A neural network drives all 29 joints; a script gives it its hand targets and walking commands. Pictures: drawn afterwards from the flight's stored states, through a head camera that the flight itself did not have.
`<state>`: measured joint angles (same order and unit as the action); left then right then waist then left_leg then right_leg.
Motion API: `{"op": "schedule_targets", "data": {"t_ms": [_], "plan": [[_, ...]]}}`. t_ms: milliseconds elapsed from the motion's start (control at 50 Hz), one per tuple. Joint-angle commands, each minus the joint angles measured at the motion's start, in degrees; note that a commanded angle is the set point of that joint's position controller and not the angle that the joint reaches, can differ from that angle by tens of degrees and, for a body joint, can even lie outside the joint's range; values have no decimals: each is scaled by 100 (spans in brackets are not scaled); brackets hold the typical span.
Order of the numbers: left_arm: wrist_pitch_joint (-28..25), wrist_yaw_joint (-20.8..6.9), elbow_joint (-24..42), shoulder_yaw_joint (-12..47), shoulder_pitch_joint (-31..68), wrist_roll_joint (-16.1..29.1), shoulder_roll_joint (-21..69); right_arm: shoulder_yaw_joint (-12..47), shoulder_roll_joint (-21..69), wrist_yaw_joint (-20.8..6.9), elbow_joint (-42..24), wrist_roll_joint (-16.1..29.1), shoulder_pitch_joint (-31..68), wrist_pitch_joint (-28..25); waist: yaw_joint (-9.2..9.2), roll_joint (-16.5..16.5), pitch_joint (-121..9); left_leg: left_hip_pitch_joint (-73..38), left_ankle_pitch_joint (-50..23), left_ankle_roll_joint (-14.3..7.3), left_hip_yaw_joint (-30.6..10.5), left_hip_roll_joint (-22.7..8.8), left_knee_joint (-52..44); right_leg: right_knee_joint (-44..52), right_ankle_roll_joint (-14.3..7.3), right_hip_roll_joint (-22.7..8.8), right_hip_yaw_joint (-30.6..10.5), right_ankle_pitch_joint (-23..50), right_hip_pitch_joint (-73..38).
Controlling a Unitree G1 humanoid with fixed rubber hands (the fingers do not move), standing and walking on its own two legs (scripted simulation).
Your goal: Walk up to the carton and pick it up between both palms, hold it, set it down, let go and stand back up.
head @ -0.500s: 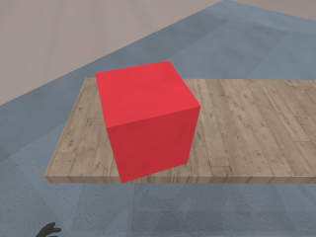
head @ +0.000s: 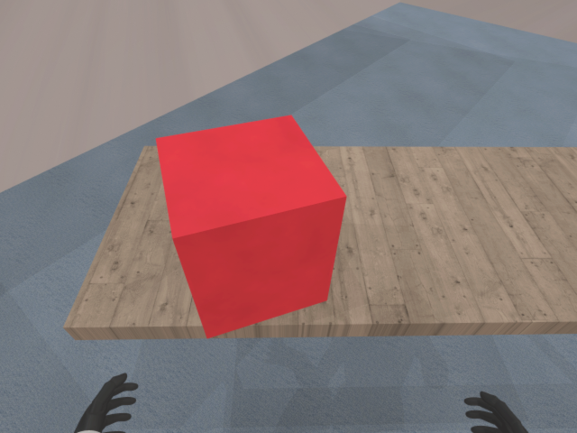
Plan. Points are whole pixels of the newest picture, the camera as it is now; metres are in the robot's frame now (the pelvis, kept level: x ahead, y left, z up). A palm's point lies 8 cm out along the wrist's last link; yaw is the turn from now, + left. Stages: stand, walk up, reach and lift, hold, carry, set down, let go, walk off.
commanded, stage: reach and lift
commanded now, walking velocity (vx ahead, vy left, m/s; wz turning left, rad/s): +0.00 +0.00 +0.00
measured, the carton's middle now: (249, 226) +0.43 +0.07 +0.05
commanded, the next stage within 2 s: none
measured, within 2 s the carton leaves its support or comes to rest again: neither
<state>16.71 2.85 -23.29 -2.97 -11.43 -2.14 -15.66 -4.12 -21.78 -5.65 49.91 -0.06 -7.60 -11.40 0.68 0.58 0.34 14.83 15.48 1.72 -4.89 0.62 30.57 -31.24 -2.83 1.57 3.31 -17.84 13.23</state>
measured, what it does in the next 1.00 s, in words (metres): stands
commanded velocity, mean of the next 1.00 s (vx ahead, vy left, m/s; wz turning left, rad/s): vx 0.00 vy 0.00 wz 0.00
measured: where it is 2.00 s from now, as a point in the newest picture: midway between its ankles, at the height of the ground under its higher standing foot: outside the picture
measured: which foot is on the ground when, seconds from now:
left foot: down 0.00-1.00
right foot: down 0.00-1.00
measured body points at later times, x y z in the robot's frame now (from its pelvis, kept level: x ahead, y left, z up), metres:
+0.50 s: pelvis -0.01 +0.02 +0.01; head -0.04 +0.03 +0.46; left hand +0.16 +0.23 -0.03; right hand +0.16 -0.29 -0.04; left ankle +0.01 +0.14 -0.73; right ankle -0.01 -0.08 -0.73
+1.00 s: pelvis -0.01 +0.01 +0.01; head -0.03 +0.02 +0.46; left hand +0.18 +0.20 +0.03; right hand +0.20 -0.30 +0.00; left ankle +0.01 +0.14 -0.73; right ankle -0.01 -0.08 -0.73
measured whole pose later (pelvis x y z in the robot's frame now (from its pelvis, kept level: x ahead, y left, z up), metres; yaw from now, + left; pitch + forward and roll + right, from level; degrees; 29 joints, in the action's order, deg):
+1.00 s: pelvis -0.01 +0.01 +0.01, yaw +0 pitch +1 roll +0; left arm 11.0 15.2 8.5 4.2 -24.6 -1.0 0.5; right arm -4.1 -29.3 -19.3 37.5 15.8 -8.8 -11.9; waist -1.7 0.6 -5.1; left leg 14.1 11.3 1.1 -4.9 0.5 24.6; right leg -23.4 -2.3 1.6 3.3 -12.7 11.6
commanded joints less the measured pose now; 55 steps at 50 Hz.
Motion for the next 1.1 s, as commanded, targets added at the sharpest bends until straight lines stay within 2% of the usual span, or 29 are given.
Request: {"op": "schedule_targets", "data": {"t_ms": [0, 20, 40, 100, 120, 180, 220, 240, 260, 280, 300, 380, 400, 440, 480, 500, 520, 540, 560, 620, 640, 680, 760, 800, 840, 980, 1000, 1060, 1080], "plan": [[-459, 345, 1340, -488, 168, 77, -536, -283, -1223, -228, -718, 573, -15, -295, -9, 328, -887, -1358, -1836, -106, 398, -60, -758, 1055, 182, -107, -192, 2496, -444], [-606, 415, 1545, -430, 17, 71, -473, -311, -1175, -274, -985, 653, -58, -343, -108, 301, -985, -1486, -2033, -57, 422, -57, -727, 1107, 178, -55, -129, 2423, -412], [-593, 436, 1749, -336, 157, 174, -406, -336, -1291, -320, -845, 717, -30, -341, -35, 142, -1056, -1588, -2114, 5, 416, -152, -718, 1141, 121, -52, -154, 2378, -242], [-673, 449, 1747, -150, -147, 267, -236, -467, -1309, -379, -800, 790, -170, -328, 100, 481, -1044, -1470, -1910, -60, 334, -60, -818, 1272, 113, 20, -168, 2073, -355], [-673, 469, 1680, -23, -111, 215, -138, -427, -1252, -426, -748, 859, -132, -275, 34, 248, -811, -1383, -1615, -13, 380, -91, -919, 1309, 98, -37, -156, 1741, -286], [-724, 677, 2230, 210, -370, 72, 190, -666, -1595, -676, -729, 1058, -131, -283, 8, -299, -936, -1610, -1943, 174, 115, -352, -1080, 1220, -21, 179, -11, 1609, -201], [-733, 692, 2367, 387, -320, 172, 303, -700, -1554, -743, -866, 1152, 20, -285, 49, -234, -731, -1375, -1464, 150, 179, -353, -1129, 1323, -17, 81, -70, 1417, -209], [-722, 695, 2241, 400, -429, 224, 367, -747, -1641, -758, -1028, 1170, 50, -259, 19, 94, -833, -1291, -1185, 39, 205, -323, -1101, 1324, -34, 68, -127, 1371, -249], [-705, 718, 2249, 393, -433, 181, 297, -875, -1687, -788, -945, 1136, -14, -206, 55, -73, -681, -1202, -1226, 98, 99, -355, -1233, 1253, -3, 123, -42, 1368, -239], [-686, 789, 2412, 474, -456, 98, 509, -778, -1726, -870, -1120, 1221, 98, -228, -90, -255, -745, -1173, -1105, 117, 126, -415, -1310, 1205, -44, 96, -10, 1296, -197], [-694, 808, 2377, 507, -486, 69, 562, -863, -1790, -897, -1065, 1262, 175, -192, -92, -159, -638, -1009, -675, 108, 5, -431, -1454, 1202, 3, 124, -30, 1112, -352], [-697, 856, 2395, 471, -694, 54, 710, -692, -1855, -995, -1231, 1476, 43, -136, -180, 148, -624, -919, -687, -11, 144, -331, -1431, 1298, -22, 35, -182, 1097, -404], [-699, 929, 2652, 564, -569, 2, 701, -835, -1958, -1006, -1108, 1484, 82, -167, -126, -104, -609, -796, -285, 15, 86, -340, -1459, 1174, 27, 59, -121, 1015, -364], [-732, 945, 2685, 590, -484, 84, 814, -774, -1963, -1024, -1303, 1502, 209, -209, -199, 294, -617, -694, -181, -81, 150, -289, -1468, 1249, 33, -9, -185, 885, -357], [-773, 1026, 2959, 526, -516, 50, 700, -713, -2045, -1048, -1493, 1637, 107, -171, -296, 341, -574, -702, -148, -136, 273, -250, -1450, 1328, 30, -44, -242, 657, -264], [-773, 1061, 2973, 704, -333, 129, 835, -775, -2099, -1111, -1344, 1675, 250, -130, -188, 343, -457, -597, 184, -101, 165, -324, -1531, 1329, 12, -16, -239, 538, -93], [-782, 1122, 3102, 692, -396, 66, 928, -724, -2191, -1158, -1371, 1735, 247, -138, -226, 230, -418, -627, 317, -100, 163, -346, -1569, 1266, 2, -15, -207, 457, -104], [-732, 1096, 3068, 647, -505, -2, 936, -656, -2106, -1173, -1522, 1822, 201, -96, -170, 260, -540, -670, 123, -113, 161, -287, -1509, 1329, 13, -36, -267, 557, -158], [-780, 1146, 3227, 665, -496, 83, 958, -652, -2161, -1210, -1563, 1850, 207, -177, -317, 377, -533, -719, -239, -146, 196, -275, -1463, 1360, -63, -35, -249, 643, -56], [-754, 1126, 3239, 778, -432, 137, 1091, -508, -2115, -1272, -1713, 2026, 130, -99, -148, 550, -305, -649, -109, -193, 200, -245, -1405, 1523, -28, -154, -371, 385, 86], [-736, 1142, 3285, 689, -549, 4, 1107, -431, -2183, -1307, -1515, 2087, 34, -68, -276, 426, -262, -643, -268, -215, 248, -241, -1482, 1497, -27, -122, -331, 413, -32], [-795, 1141, 3702, 832, -625, 156, 1206, -422, -2240, -1313, -1769, 2189, -11, -162, -180, 553, -495, -1050, -842, -179, 204, -227, -1289, 1514, -57, -82, -337, 910, 129], [-838, 1214, 3914, 885, -874, 92, 1441, -427, -2374, -1372, -1913, 2272, 31, -253, -296, 593, -639, -1137, -1230, -129, 214, -246, -1157, 1478, -93, -16, -290, 990, 102], [-869, 1223, 4228, 1077, -1026, 143, 1591, -507, -2409, -1349, -2147, 2359, -200, -354, -178, 599, -859, -1437, -1648, -108, 122, -267, -1079, 1438, -98, 29, -218, 1318, 116], [-918, 1279, 4294, 1030, -1085, 59, 1606, -330, -2371, -1397, -2261, 2440, -244, -430, -288, 612, -806, -1447, -1685, -137, 81, -271, -1077, 1462, -79, 41, -236, 1220, 262], [-821, 1508, 4631, 1339, -1011, 10, 2036, -338, -2593, -1505, -2032, 2640, -316, -341, -19, 498, -590, -1288, -1000, -91, -207, -413, -1120, 1338, -162, 59, -272, 961, 476], [-850, 1520, 4612, 1336, -931, -1, 2107, -177, -2517, -1518, -2131, 2723, -224, -407, -163, 652, -513, -1297, -1322, -137, -139, -387, -1076, 1375, -170, 31, -260, 1007, 509], [-785, 1606, 4691, 1353, -919, -152, 2201, -98, -2629, -1559, -2245, 2799, -128, -474, -164, 516, -638, -1283, -1234, -137, -231, -399, -1027, 1310, -231, 55, -284, 989, 503], [-863, 1631, 4782, 1364, -815, -135, 2137, -170, -2734, -1549, -2501, 2803, 67, -553, -229, 665, -728, -1247, -1111, -151, -162, -393, -1008, 1288, -204, 53, -261, 945, 600]]}}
